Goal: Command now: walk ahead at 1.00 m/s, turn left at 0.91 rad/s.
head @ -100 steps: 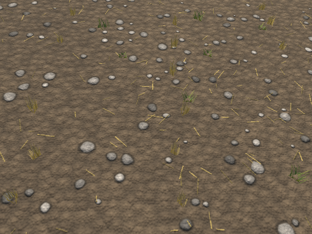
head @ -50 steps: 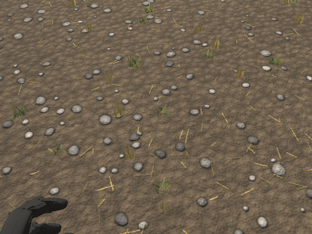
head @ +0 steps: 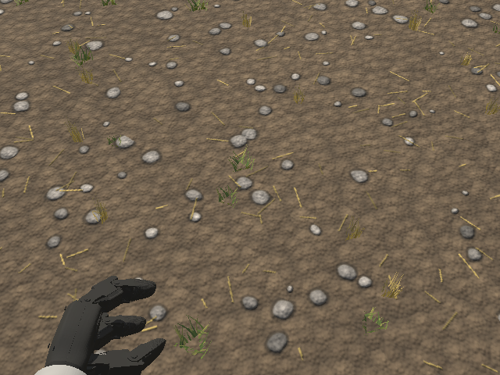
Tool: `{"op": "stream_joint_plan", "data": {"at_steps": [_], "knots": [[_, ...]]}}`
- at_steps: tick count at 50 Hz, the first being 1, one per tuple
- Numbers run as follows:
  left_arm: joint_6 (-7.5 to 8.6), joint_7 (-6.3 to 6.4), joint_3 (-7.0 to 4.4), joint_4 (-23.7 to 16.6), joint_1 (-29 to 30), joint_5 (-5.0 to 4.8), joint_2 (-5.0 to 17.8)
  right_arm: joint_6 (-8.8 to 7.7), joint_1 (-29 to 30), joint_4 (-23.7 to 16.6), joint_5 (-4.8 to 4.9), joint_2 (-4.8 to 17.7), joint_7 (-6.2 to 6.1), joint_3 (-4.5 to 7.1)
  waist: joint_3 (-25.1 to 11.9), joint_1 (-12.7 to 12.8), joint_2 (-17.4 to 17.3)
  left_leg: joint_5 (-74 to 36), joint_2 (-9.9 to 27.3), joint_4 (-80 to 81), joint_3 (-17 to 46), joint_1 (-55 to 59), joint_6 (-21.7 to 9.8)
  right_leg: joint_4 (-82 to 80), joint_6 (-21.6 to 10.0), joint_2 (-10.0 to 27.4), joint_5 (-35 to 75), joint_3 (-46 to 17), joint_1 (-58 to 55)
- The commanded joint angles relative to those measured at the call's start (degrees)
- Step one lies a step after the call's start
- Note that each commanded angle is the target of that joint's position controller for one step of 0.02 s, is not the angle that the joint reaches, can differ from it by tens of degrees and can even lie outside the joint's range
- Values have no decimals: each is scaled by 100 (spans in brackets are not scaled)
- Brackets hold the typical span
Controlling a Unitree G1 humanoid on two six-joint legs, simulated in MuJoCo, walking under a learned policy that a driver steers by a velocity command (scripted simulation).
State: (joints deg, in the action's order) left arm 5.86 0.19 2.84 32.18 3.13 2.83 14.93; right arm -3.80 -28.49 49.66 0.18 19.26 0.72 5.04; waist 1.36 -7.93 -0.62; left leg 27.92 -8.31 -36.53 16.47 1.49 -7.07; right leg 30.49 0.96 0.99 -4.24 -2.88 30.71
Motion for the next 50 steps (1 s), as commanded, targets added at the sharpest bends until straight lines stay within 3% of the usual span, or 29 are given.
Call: {"op": "stream_joint_plan", "data": {"at_steps": [1,2,3,4,5,9,11,14,16,18,20,21,22,23,24,25,26,28,32,35,38,40,42,43,44,45,46,48,50], "knots": [[-62,181,-816,421,-2895,130,2068,-126,54,-1022,188,49,-31,-144,-2904,1252,2465,76,167,-4436,-804,-4258,66,-1299,-1109,2891,-3876,-4987,-5889],[-101,155,-733,295,-2286,77,1334,0,681,-831,11,492,-81,-91,-1785,1320,1201,-664,692,-4493,-965,-4729,22,-1465,-1023,2419,-4304,-4184,-5013],[-101,129,-633,352,-2045,32,911,51,1127,-867,-94,552,-15,-65,-1025,1316,590,-1080,877,-4183,-1098,-4701,68,-1408,-921,2130,-3222,-3035,-4231],[-96,108,-599,480,-2045,74,758,107,1360,-885,-139,485,65,-62,-647,1243,244,-1168,1031,-4024,-1145,-4577,119,-1477,-839,1906,-2154,-2288,-3690],[-58,119,-577,664,-2212,53,709,177,1498,-986,-211,331,156,-87,-378,1147,357,-1146,1167,-3939,-1146,-4551,147,-1539,-813,1755,-1495,-1714,-3321],[126,-20,-539,1151,-2458,-171,453,402,2188,-1520,-238,-63,332,-255,37,853,581,-1406,1439,-3634,-1359,-4900,184,-1880,-552,1562,423,-176,-2866],[186,-20,-559,1184,-2188,-162,565,399,2526,-1788,-228,-52,410,-320,225,655,639,-2096,1454,-3035,-1496,-4736,191,-2142,-453,1389,936,581,-2503],[214,-8,-601,1309,-2203,-142,787,391,3091,-1941,-208,17,530,-393,592,666,298,-2845,1213,-1499,-2180,-3970,40,-2482,-302,1041,1688,1538,-2254],[194,23,-643,1407,-2556,-137,1025,365,3216,-1900,-202,61,545,-400,527,702,270,-2869,771,-911,-2717,-3305,-170,-2083,-186,991,4058,1848,-2636],[57,114,-736,1372,-2667,-129,1407,334,2602,-1691,-196,278,478,-323,25,284,598,-2403,377,-741,-2830,-2499,-360,-910,-118,1188,6132,1859,-3144],[-140,155,-799,1178,-2254,-85,1625,290,577,-1084,-198,720,327,-79,-926,-697,676,-1971,157,-519,-2409,-212,-706,1755,-236,1410,6317,1646,-2484],[-191,86,-794,1157,-2236,-19,1467,300,-30,-761,-149,977,166,102,-1086,-748,110,-1640,291,-147,-1856,1072,-865,3809,-171,887,2778,1619,-1290],[-154,7,-577,898,-2285,90,611,386,434,-832,-44,1494,39,221,-708,-59,-1224,-2450,1304,-207,-89,1338,-1097,6137,-23,-37,-2428,1500,469],[-41,10,-586,191,-2389,-93,908,466,520,-1144,-197,1892,30,312,-2053,127,-1263,-1356,2179,1143,2580,2714,-2191,6865,68,-253,-2461,180,1884],[87,10,-560,144,-1836,-51,1108,470,500,-1162,-163,1595,-31,304,-1540,22,-206,-554,2273,2010,3002,2162,-1958,6306,44,94,-1929,-204,2185],[133,11,-531,178,-1733,-74,1090,415,689,-1045,-149,1299,-81,240,-564,333,242,-721,2122,2257,2633,1090,-1751,5620,43,297,-1638,-183,2047],[74,32,-492,300,-1789,-10,985,311,926,-977,-157,1050,-118,158,-207,673,616,-1284,1951,2240,2003,182,-1562,5166,67,526,-1615,-110,1579],[-189,-5,-433,557,-2269,122,799,80,1194,-949,-143,556,-156,-58,13,1128,755,-2206,1653,2330,1009,-1229,-1357,4407,163,817,-1755,-47,613],[-305,-165,-300,168,-1101,-75,389,-234,883,-636,-95,524,3,-77,543,839,285,-3200,1092,2911,-471,-1887,-887,2323,-13,983,-247,348,464],[-259,-291,-275,142,-560,-261,274,-381,552,-482,-8,513,64,-101,515,495,210,-3927,1106,3492,-1104,-1488,-418,946,-426,655,1511,717,-172],[-229,-324,-359,227,-437,-283,452,-400,373,-292,-89,680,-23,-95,467,469,103,-5636,1371,3454,-1652,-124,-92,338,-711,161,1601,850,-84],[-232,-318,-449,339,-675,-221,657,-329,353,-258,-201,869,-152,-66,46,687,-307,-7962,1550,2631,-1907,672,168,328,-835,-337,876,1095,-364],[-291,-273,-610,783,-2093,-212,997,-156,638,-330,-397,1016,-287,-21,-691,1431,-672,-9538,1757,638,-2105,822,354,557,-1013,-784,-51,1195,-1542],[-321,-222,-730,1195,-3377,-204,1178,-66,1027,-450,-431,1075,-326,-3,-1079,2112,-551,-9239,1684,-1178,-2276,195,420,315,-1197,-755,-346,1034,-2728],[-387,-132,-894,1407,-4245,-174,1514,-101,1300,-585,-405,801,-300,-84,-1288,2480,47,-6235,1127,-3711,-2340,-1287,392,498,-1556,-144,-1213,97,-3983],[-439,-127,-1005,1349,-3573,-96,2022,-243,711,-1001,-141,8,-122,-274,-1617,1328,2368,-57,-24,-5913,-1751,-4444,879,-478,-2819,1418,-1831,-3811,-5678],[-444,-162,-1015,1088,-3110,-189,1670,-361,1163,-1130,-248,350,-148,-356,-1707,1611,868,-505,332,-5862,-946,-5029,663,-1341,-2822,1480,-2163,-4701,-5523],[-414,-121,-885,1248,-2889,-224,1111,-463,1692,-1274,-283,422,-85,-424,-462,1150,-476,-1172,982,-4528,-927,-4594,562,-1665,-2256,1168,-1752,-3468,-3586],[-324,-54,-782,1323,-2700,-220,949,-236,1742,-1401,-472,279,-37,-500,105,695,-453,-969,1201,-3856,-1045,-4087,726,-1833,-2004,596,-1205,-2606,-2194]]}}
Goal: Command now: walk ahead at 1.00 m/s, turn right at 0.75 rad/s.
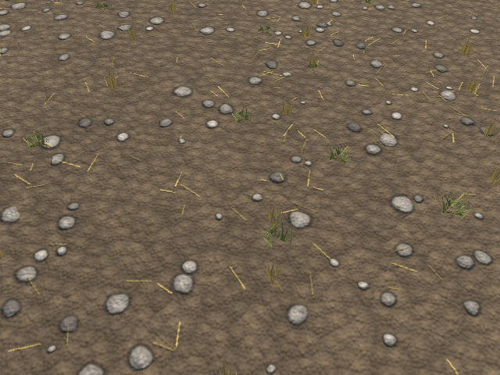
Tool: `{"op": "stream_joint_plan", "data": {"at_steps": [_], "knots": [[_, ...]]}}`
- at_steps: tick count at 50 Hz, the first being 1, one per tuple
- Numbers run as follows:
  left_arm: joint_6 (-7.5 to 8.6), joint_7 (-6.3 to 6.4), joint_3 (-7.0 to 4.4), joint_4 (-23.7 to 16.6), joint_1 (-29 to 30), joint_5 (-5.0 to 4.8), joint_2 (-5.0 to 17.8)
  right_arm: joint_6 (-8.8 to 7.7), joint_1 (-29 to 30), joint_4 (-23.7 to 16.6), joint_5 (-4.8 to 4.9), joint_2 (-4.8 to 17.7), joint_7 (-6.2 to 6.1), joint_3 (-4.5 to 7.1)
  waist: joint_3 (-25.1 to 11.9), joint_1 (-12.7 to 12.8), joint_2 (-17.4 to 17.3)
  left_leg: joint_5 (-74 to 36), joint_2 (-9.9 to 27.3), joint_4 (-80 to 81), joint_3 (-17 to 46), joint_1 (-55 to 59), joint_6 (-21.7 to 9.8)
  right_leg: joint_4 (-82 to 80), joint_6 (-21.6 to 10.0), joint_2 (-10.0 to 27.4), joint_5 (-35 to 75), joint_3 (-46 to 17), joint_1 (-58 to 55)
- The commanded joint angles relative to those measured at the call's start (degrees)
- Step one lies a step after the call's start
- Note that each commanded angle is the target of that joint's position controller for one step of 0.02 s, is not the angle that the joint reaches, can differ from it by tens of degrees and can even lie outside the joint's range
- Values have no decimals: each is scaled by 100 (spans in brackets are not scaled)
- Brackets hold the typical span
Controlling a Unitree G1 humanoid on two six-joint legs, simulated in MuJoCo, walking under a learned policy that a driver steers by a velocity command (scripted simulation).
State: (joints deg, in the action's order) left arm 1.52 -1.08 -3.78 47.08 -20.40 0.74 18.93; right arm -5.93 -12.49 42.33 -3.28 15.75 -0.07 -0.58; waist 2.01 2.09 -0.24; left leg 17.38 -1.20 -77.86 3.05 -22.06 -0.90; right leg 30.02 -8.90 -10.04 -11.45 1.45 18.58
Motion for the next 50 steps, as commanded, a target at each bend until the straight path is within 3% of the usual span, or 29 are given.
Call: {"op": "stream_joint_plan", "data": {"at_steps": [1,3,5,7,10,12,13,14,15,16,17,18,19,21,23,26,28,31,32,33,34,35,36,37,38,40,44,46,50], "knots": [[169,56,-117,-180,-317,-27,585,106,107,-715,-149,573,56,23,160,-415,-311,219,575,659,197,-1597,184,-1884,-1011,1502,-392,-2780,-526],[265,27,-174,-243,-242,-49,776,209,657,-1015,-121,524,105,-54,445,-386,-119,-89,640,1735,-137,-1331,324,-2222,-1030,1225,-44,-2412,297],[295,23,-217,-281,-239,-72,783,179,1333,-1266,9,415,173,-129,584,-170,40,-1199,585,3017,-321,-858,432,-2365,-818,971,493,-2165,689],[311,-16,-275,-237,-431,-144,847,156,1631,-1338,105,317,190,-158,380,107,177,-2248,390,3888,-424,-323,395,-2274,-542,929,1498,-2115,442],[287,18,-343,-182,-640,-158,959,120,1802,-1402,148,478,130,-96,99,295,323,-2381,215,4588,-315,-118,268,-1796,-308,1106,2528,-2294,-629],[275,80,-384,-209,-561,-115,1112,80,1255,-1242,137,771,40,41,-393,23,304,-1718,-40,4921,-254,695,160,-806,-61,1116,3840,-2345,-1170],[279,71,-417,-236,-416,-70,1296,49,443,-1032,169,1000,-32,161,-936,-431,278,-1217,-85,4906,-247,1582,94,246,59,1045,4211,-2276,-1203],[331,52,-400,-323,-78,-36,1241,16,-749,-761,142,1249,-135,300,-1484,-1098,244,-747,329,4707,31,2964,-18,1652,157,849,3648,-2168,-504],[405,68,-185,-500,32,14,445,5,-2044,-568,-11,1640,-262,465,-2312,-1442,-657,1326,1771,4735,1418,4309,-164,3599,95,560,580,-1681,411],[366,45,12,-903,-746,-306,-42,62,-1397,-621,-117,2088,-209,578,-3049,-588,-2701,2558,3134,6056,4905,5045,-844,5070,280,160,-1811,-1025,2002],[231,116,-9,-661,-238,-110,472,118,-794,-759,-59,1424,-173,543,-2074,-688,-1350,3277,2720,6251,4515,4284,-845,5288,198,774,-1109,-855,2669],[174,64,-59,-687,311,3,621,124,-526,-738,-3,925,-151,420,-1285,-754,-654,2336,2409,6140,3294,3545,-739,4989,232,991,-636,-706,2717],[124,-8,-64,-710,567,47,579,124,-532,-587,-32,720,-124,375,-804,-700,-153,1101,2189,6180,2465,2917,-679,4794,284,1160,-499,-643,2592],[-47,-117,-28,-881,843,139,302,35,-790,-238,20,559,-129,319,-177,-480,-361,-1908,1969,6094,1169,2228,-603,4609,443,1350,-751,-545,2523],[-182,-122,26,-1122,1114,133,98,-56,-863,-14,216,396,-38,292,-56,-295,-481,-3927,1880,6043,305,2130,-448,4257,529,1397,-909,-419,2687],[-178,-266,141,-1506,1450,110,-33,-79,-147,-34,309,556,-47,338,82,77,-791,-4390,1435,6356,-932,1339,-260,2465,602,1258,272,-32,1914],[-169,-394,152,-1404,1325,97,1,-93,112,-73,334,727,-61,396,22,198,-605,-4180,1126,6178,-1585,820,-99,1142,560,926,1488,476,594],[-190,-359,21,-1156,528,179,286,-43,-70,-111,446,1174,-88,544,-492,537,-460,-5625,1334,4623,-1620,990,-10,848,224,454,1436,703,-751],[-183,-293,-81,-1000,-101,232,466,15,-22,-185,497,1233,-75,569,-808,813,-393,-5442,1452,3530,-1523,827,21,763,2,409,1366,510,-1450],[-158,-165,-209,-766,-722,244,688,91,-26,-223,483,1140,-40,564,-1057,1034,-39,-3727,1229,1996,-1491,350,151,410,-195,424,1581,207,-2263],[-212,16,-358,-798,-336,59,1100,201,-391,-150,342,743,7,514,-675,713,1014,1400,211,-28,-1677,-706,340,144,-404,1106,4140,-694,-2672],[-224,-14,-428,-1201,-142,61,1661,330,-1518,-427,232,647,-69,460,-1686,40,983,2334,21,-1728,-835,-1491,584,691,-1407,2640,8226,-2861,-3633],[-252,41,-467,-1509,156,-7,1509,395,-1500,-491,203,839,-164,405,-2804,295,637,1679,90,-2020,-20,-1849,551,-110,-1993,3226,6399,-3848,-3921],[-283,156,-323,-1587,611,-43,1015,461,-1251,-409,154,940,-213,379,-2170,98,-46,1136,370,-1470,34,-1710,496,-525,-1775,3067,4694,-3598,-2829],[-251,208,-167,-1496,859,-45,578,516,-937,-430,98,931,-227,393,-1529,-94,-315,924,596,-817,12,-1503,454,-693,-1480,2724,3904,-3126,-1900],[-100,214,9,-1197,833,-16,209,685,-973,-304,80,787,-221,354,-936,-332,-310,883,706,125,-23,-628,347,-871,-1068,2394,4289,-2291,-578],[116,158,177,-747,848,185,17,785,-987,-125,320,224,-140,213,-1125,-433,-145,286,556,1866,-9,515,127,-1031,-589,2060,5005,-942,-61],[104,145,133,-663,889,172,157,779,-766,-157,353,269,-93,250,-1056,-357,218,-36,412,2379,-153,439,71,-1047,-417,1973,4603,-610,-320],[-112,189,70,-677,803,125,215,898,-223,-377,289,407,19,351,-720,-151,447,278,366,2715,-354,93,78,-1198,-498,2242,2497,-609,-507]]}}
Over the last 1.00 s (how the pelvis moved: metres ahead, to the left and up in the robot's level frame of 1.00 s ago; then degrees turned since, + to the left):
0.91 0.22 0.01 19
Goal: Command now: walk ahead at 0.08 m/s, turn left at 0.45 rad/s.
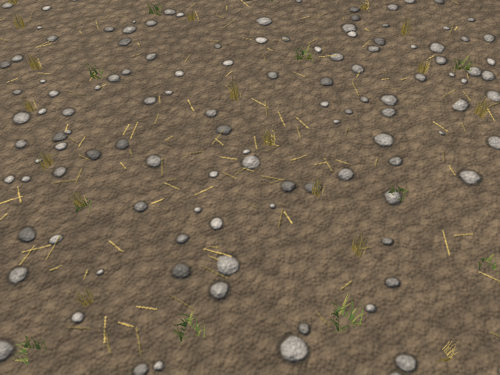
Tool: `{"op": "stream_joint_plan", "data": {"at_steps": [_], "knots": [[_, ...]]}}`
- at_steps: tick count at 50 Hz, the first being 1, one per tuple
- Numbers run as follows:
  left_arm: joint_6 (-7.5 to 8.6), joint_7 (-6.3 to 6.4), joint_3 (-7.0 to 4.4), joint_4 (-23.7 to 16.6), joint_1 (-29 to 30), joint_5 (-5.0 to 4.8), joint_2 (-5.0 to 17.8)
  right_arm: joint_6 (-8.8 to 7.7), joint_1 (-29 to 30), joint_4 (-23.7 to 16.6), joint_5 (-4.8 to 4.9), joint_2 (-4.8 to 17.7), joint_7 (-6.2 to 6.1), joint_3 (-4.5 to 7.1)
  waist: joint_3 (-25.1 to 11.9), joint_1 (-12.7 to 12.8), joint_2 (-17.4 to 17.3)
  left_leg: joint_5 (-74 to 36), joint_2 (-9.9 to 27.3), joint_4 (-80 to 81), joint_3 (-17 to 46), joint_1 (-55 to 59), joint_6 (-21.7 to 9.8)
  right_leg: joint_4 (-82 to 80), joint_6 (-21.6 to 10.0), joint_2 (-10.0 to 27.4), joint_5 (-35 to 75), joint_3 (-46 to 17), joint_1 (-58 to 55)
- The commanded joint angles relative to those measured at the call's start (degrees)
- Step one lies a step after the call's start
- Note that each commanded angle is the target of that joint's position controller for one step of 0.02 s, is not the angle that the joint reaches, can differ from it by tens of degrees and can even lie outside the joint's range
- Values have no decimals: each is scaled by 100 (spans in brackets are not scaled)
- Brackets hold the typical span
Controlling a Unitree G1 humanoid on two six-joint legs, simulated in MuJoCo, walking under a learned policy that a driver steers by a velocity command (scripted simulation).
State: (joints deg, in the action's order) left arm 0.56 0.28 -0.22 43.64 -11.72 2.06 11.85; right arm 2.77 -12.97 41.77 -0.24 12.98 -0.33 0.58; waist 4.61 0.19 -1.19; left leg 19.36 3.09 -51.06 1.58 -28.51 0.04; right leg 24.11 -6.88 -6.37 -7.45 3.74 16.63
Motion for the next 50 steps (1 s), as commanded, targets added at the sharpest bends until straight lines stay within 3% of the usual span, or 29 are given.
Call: {"op": "stream_joint_plan", "data": {"at_steps": [1,5,7,8,9,10,11,13,15,18,25,29,32,33,34,35,36,38,40,41,42,43,44,47,50], "knots": [[-61,73,-302,-341,-92,1,927,58,-70,-376,-26,666,74,246,-868,79,577,232,-76,143,-256,688,-18,-634,-718,1951,1638,-870,-331],[-157,140,-387,-370,-84,-21,1043,84,-60,-477,-14,575,155,280,-759,93,656,648,-242,915,-491,870,-100,-340,-628,2185,1207,-818,-641],[-188,183,-443,-370,6,-77,1130,18,-313,-449,-11,535,174,295,-771,-91,587,93,-381,2075,-540,1434,-237,208,-279,2062,1005,-478,-523],[-189,195,-464,-348,-99,-78,1105,-36,-386,-451,-62,731,156,347,-633,-114,167,-416,-168,2911,99,1677,-394,792,109,1797,293,-200,-182],[-218,180,-427,-497,-250,-14,853,-99,-494,-535,-133,1358,109,485,-566,25,-1111,-1828,1176,3375,2038,2254,-750,2181,625,1118,-1599,392,1003],[-267,232,-354,-875,500,-48,735,-74,-822,-488,-127,1904,69,679,-168,-351,-1645,-3971,1840,3334,3173,2148,-1662,3053,835,202,-2942,-30,2166],[-293,213,-348,-855,548,-3,804,-46,-1024,-443,-81,1718,25,679,-313,-329,-689,-4230,1601,3188,2690,2320,-1825,3795,909,463,-2705,-560,2226],[-229,148,-370,-725,343,-112,880,48,-299,-566,-33,1427,-13,621,-376,42,-276,-3768,851,3069,1941,2271,-1421,3852,967,583,-1811,-744,2189],[-225,93,-395,-681,288,-18,1001,58,-116,-668,40,1296,1,600,-709,34,-381,-4129,543,2939,1757,2484,-1268,3950,1049,558,-1501,-674,2052],[-263,65,-347,-781,459,-66,941,31,-428,-596,47,1411,16,669,-845,-116,-284,-4037,435,2843,1961,2706,-1213,3644,1098,542,-1386,-719,2113],[-200,103,-287,-919,845,-110,1078,49,-538,-652,-34,1661,8,786,-829,-337,-565,-3160,287,2736,2908,2613,-1188,2441,986,329,-1371,-985,1790],[-115,127,-266,-932,801,-168,1163,46,-312,-703,-61,1716,57,814,-812,-279,-663,-3294,136,2620,3348,2232,-1063,1766,829,158,-1381,-1072,1047],[-58,200,-276,-858,413,-198,1209,29,78,-783,-34,1669,84,800,-735,3,-728,-2669,-147,2560,3561,1614,-697,508,758,105,-1083,-1078,-119],[-19,252,-292,-776,124,-163,1239,12,232,-807,18,1568,69,756,-745,194,-581,-2029,-364,2332,3321,1228,-439,-341,700,323,-524,-1102,-804],[-4,312,-353,-809,206,-110,1556,-20,-192,-779,41,1141,54,639,-976,-75,398,103,-866,1525,2567,720,-122,-898,409,1451,-640,-2072,-1505],[-61,286,-396,-993,511,-93,1975,-9,-491,-795,-14,1038,1,593,-957,-209,1347,1639,-1776,429,1237,-5,60,-1138,-205,2683,-311,-3749,-1501],[-103,216,-393,-835,182,-61,1769,0,-456,-687,-182,1536,-19,691,-975,-108,1024,1556,-1432,-469,1134,138,125,-901,-686,2747,495,-3836,-1057],[-105,120,-229,-798,486,-128,1111,29,-357,-459,-127,1332,14,616,-593,-210,625,891,-1222,-848,1204,504,157,-725,-517,2036,812,-2739,-456],[-54,100,-94,-713,697,-72,820,84,-379,-330,-84,951,70,444,-644,-277,1011,610,-1151,-259,1068,996,249,-717,-205,1420,927,-2122,-310],[-60,74,-105,-608,670,-86,880,112,-327,-320,-102,903,73,382,-597,-334,1166,634,-953,322,618,1108,295,-686,-120,1221,983,-2051,-375],[-96,44,-210,-544,490,-98,1141,120,-140,-350,-92,961,39,369,-498,-218,1305,784,-905,718,223,1024,325,-600,-141,1126,1129,-2213,-558],[-145,7,-350,-470,175,-107,1457,110,77,-388,-66,1020,-17,365,-440,-39,1337,931,-965,931,110,864,314,-496,-219,1161,1303,-2485,-804],[-187,-27,-448,-407,-82,-124,1635,99,201,-414,-43,1048,-62,352,-460,65,1299,938,-987,1088,154,742,285,-425,-292,1251,1454,-2762,-1039],[-226,-84,-590,-341,-241,-158,1715,0,287,-447,40,1042,-147,306,-673,75,1225,713,-986,1504,337,722,175,-356,-344,1344,1700,-3326,-1398],[-278,-98,-660,-343,12,-188,1618,-129,81,-395,47,970,-234,266,-843,-130,1099,247,-1000,2405,347,1444,22,-260,-161,1171,1394,-3471,-1033]]}}
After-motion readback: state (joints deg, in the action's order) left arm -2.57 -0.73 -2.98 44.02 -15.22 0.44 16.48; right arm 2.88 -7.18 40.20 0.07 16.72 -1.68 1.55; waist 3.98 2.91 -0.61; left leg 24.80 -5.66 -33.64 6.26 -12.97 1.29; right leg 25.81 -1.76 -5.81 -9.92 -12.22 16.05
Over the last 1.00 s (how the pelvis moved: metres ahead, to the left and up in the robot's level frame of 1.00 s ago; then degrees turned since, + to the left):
0.70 -0.09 0.01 -36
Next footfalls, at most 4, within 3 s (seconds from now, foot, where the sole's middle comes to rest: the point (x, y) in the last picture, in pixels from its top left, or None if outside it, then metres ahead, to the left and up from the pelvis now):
0.16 left None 0.03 0.13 -0.77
0.68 right None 0.16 -0.01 -0.77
1.04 left None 0.01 0.13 -0.77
1.48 right None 0.10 -0.08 -0.77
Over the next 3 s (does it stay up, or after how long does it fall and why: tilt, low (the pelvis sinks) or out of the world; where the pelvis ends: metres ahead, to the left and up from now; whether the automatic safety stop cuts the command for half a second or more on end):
stays up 0.93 0.46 0.01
